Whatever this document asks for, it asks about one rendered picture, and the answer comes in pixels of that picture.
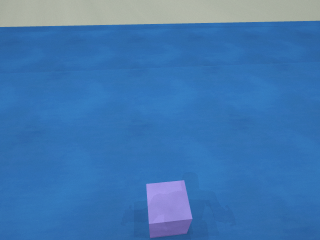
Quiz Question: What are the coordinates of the carton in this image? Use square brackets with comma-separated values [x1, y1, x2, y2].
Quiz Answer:
[146, 180, 193, 238]

